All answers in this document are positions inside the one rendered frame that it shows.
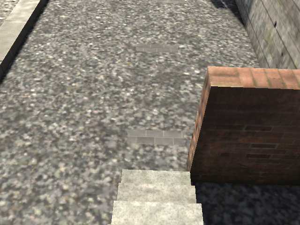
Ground stairs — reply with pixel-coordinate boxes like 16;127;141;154
107;169;203;225

